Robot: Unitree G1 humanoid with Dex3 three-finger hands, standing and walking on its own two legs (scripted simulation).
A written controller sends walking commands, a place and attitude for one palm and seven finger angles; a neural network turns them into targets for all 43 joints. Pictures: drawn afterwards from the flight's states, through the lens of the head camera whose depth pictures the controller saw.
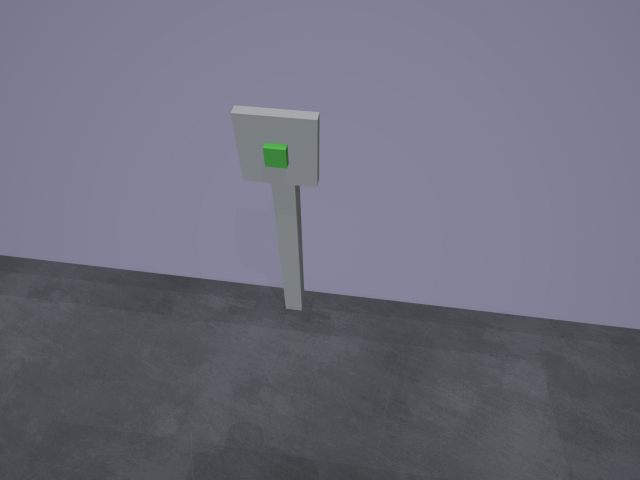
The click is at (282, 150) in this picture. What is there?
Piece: button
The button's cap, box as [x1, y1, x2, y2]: [263, 143, 288, 167]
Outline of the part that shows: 265,143 263,146 265,165 286,167 288,162 286,144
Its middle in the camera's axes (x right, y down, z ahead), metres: -0.10 -0.18 +0.84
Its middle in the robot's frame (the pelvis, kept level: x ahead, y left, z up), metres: +0.75 +0.14 -0.05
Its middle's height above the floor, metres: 0.73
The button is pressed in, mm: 0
